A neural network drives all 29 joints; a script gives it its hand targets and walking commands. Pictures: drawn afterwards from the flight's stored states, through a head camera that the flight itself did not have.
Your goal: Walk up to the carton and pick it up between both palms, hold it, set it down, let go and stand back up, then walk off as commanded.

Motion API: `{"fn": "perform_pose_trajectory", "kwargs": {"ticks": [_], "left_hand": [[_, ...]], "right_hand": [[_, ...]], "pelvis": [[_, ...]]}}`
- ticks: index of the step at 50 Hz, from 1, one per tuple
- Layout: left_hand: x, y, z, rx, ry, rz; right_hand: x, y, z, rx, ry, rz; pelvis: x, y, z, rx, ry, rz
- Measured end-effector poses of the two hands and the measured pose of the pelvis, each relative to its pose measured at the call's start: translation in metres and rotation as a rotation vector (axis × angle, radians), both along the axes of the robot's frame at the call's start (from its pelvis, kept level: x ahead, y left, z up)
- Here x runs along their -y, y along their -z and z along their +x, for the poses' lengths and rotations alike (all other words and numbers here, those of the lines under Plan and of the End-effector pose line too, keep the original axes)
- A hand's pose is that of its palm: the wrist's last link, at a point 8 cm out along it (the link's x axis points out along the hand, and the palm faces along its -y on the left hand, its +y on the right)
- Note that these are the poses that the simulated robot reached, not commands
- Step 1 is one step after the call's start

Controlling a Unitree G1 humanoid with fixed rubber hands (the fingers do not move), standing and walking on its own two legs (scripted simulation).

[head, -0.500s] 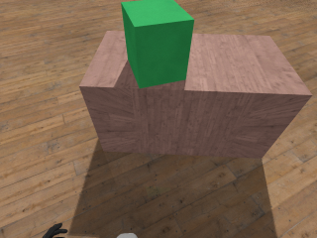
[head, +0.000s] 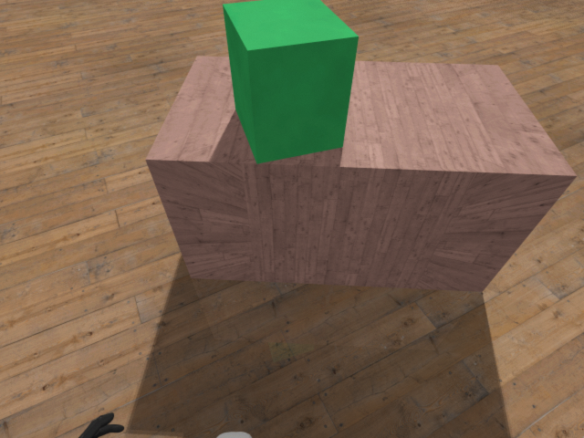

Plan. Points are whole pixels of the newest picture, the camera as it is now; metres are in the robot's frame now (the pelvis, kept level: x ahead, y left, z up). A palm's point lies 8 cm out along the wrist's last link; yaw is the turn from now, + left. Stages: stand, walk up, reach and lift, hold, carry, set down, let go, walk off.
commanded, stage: stand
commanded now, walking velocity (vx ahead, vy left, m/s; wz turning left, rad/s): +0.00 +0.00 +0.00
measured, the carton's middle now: (285, 79) +0.97 +0.04 +0.00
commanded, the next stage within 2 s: none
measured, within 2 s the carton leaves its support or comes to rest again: neither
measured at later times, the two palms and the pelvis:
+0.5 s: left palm out of the picture +0.11 +0.30 -0.10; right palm out of the picture +0.09 -0.31 -0.10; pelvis +0.00 +0.00 +0.00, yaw +0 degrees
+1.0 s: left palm out of the picture +0.11 +0.30 -0.09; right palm out of the picture +0.09 -0.31 -0.10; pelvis +0.01 +0.00 +0.01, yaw +0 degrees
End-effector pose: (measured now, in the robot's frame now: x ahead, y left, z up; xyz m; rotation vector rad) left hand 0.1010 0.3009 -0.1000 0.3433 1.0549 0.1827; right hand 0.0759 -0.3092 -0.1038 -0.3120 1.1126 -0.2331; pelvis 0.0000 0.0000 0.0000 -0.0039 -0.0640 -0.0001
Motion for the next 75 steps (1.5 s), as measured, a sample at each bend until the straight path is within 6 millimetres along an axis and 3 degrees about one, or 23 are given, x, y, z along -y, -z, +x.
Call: {"fn": "perform_pose_trajectory", "kwargs": {"ticks": [36,75], "left_hand": [[0.0,-0.004,0.007,-0.004,0.0,0.0],[-0.002,-0.01,0.01,-0.013,-0.001,-0.003]], "right_hand": [[-0.001,-0.005,0.014,0.006,-0.006,0.0],[-0.004,-0.011,0.016,-0.013,-0.007,0.001]], "pelvis": [[-0.001,-0.005,0.004,-0.002,-0.001,0.0],[-0.003,-0.012,0.009,0.003,-0.002,-0.003]]}}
